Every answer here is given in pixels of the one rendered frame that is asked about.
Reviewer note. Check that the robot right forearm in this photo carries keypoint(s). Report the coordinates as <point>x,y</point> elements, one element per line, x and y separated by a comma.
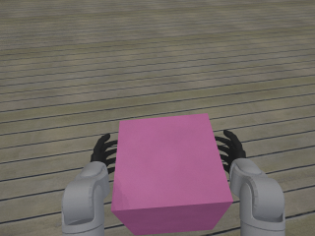
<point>261,199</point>

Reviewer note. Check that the robot left forearm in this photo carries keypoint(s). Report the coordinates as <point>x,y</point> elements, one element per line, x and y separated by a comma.
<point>82,203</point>

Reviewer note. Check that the carton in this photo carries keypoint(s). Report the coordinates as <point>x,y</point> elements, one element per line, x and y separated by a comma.
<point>169,176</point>

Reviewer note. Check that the left robot hand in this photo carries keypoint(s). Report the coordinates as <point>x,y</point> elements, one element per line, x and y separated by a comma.
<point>101,153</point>

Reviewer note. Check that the right robot hand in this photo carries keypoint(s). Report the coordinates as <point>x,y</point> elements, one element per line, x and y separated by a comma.
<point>234,149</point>

